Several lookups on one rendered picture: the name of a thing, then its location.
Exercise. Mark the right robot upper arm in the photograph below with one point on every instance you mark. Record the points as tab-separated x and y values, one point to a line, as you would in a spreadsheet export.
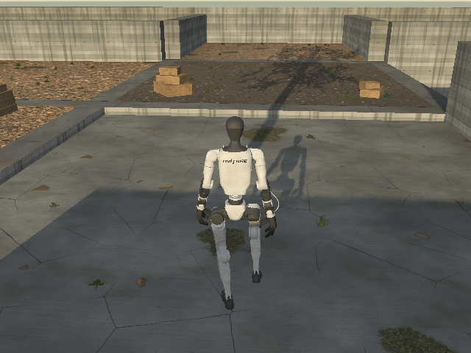
260	167

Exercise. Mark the left robot shin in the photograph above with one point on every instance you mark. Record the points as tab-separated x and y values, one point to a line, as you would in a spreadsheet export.
224	271

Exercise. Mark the robot left forearm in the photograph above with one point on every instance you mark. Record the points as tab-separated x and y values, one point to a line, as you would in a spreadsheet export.
203	197

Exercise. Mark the robot right forearm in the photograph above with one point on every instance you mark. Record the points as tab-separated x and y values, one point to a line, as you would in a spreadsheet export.
267	201

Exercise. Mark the left robot upper arm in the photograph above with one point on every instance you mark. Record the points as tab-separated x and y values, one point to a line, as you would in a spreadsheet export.
211	156

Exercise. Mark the right robot hand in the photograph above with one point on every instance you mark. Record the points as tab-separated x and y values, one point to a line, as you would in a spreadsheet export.
271	227

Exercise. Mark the robot right thigh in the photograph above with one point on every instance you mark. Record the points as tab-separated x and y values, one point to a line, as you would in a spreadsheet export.
253	214

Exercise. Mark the left robot hand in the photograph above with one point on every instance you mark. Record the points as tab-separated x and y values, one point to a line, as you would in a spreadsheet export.
201	213

